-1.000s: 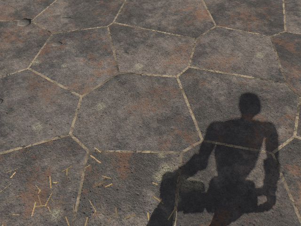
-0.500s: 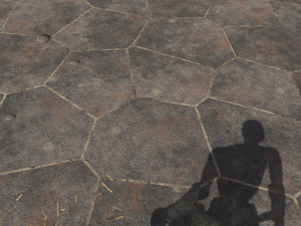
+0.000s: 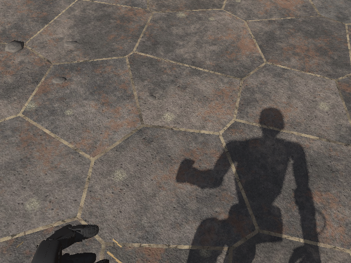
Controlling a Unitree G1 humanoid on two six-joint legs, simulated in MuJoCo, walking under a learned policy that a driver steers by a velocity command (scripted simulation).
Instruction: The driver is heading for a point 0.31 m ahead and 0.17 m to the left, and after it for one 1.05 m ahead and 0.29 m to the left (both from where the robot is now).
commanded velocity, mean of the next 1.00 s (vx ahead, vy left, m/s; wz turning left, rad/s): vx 0.25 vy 0.00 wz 0.43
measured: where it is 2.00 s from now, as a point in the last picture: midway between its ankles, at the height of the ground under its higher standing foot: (119, 220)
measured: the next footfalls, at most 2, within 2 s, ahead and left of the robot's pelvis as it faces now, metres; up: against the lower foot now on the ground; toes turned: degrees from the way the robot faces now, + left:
right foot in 0.04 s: +0.22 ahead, -0.11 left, +0.00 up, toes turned +1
left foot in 0.54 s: +0.42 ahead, +0.18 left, +0.00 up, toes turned +22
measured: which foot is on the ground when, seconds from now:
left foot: down 0.00-0.06, up 0.08-0.52, down 0.54-1.00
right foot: up 0.00-0.02, down 0.04-0.54, up 0.56-1.00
